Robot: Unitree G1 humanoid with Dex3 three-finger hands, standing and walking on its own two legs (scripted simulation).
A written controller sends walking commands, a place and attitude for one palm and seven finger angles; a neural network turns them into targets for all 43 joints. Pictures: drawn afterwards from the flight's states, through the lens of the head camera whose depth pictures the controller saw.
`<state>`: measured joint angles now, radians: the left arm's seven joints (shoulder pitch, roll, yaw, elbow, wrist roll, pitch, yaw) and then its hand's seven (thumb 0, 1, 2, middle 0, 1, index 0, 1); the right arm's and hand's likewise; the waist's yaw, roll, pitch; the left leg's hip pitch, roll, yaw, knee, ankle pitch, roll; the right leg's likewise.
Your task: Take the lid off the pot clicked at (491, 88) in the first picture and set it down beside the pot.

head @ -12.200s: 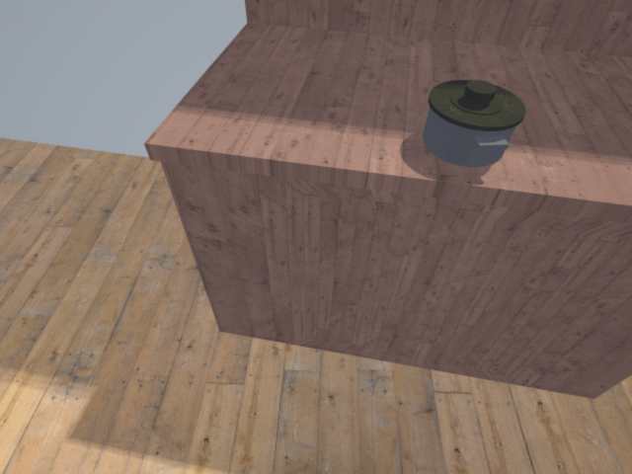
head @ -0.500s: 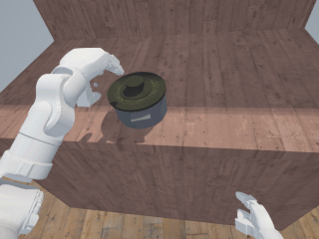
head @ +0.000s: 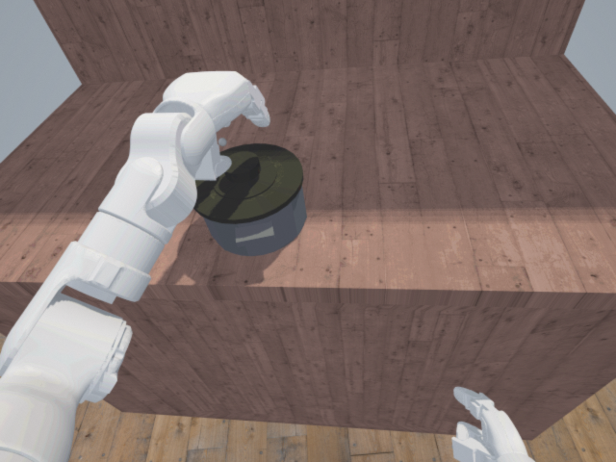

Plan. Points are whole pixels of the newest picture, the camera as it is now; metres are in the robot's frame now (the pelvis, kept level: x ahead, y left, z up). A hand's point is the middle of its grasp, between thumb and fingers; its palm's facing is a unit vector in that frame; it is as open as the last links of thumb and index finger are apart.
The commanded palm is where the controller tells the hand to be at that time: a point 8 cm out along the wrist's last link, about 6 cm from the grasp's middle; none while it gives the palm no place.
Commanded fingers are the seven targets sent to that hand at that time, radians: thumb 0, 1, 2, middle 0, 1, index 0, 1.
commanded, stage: move the open hand above the knob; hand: left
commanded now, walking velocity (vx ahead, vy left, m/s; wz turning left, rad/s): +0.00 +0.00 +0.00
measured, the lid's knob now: (241, 166) +0.47 +0.11 +0.15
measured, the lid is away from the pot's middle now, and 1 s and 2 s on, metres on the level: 0.00 0.00 0.00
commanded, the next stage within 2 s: lower the open fingers around the knob in 1.00 s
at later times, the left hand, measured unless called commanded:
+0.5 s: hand (223, 132) +0.46 +0.12 +0.22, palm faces -0.17 -0.03 -0.99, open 10.0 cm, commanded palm +0.42 +0.13 +0.29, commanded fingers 0.00 -0.36 1.63 -0.87 -0.08 -0.87 -0.08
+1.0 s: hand (217, 136) +0.44 +0.12 +0.23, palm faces -0.11 -0.02 -0.99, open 10.0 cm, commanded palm +0.41 +0.13 +0.29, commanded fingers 0.00 -0.36 1.63 -0.87 -0.08 -0.87 -0.08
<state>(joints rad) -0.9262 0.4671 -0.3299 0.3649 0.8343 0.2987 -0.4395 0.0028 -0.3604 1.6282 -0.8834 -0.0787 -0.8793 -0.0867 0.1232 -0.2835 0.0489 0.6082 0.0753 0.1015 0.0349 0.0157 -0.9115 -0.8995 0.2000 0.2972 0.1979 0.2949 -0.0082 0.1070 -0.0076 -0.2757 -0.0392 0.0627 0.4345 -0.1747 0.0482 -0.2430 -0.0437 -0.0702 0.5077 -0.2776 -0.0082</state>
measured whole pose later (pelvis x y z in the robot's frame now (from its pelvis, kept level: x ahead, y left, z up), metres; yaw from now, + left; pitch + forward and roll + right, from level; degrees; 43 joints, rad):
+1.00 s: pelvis +0.01 +0.01 +0.00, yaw +0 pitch +2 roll +1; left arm -0.97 0.43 -0.34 0.41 0.84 0.34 -0.46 0.00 -0.36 1.63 -0.88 -0.08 -0.88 -0.09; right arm 0.11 -0.27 0.05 0.61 0.08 0.12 0.05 0.01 -0.91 -0.90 0.20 0.30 0.20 0.29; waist 0.00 0.10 -0.02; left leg -0.28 -0.05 0.06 0.43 -0.18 0.06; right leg -0.24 -0.05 -0.07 0.49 -0.28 0.01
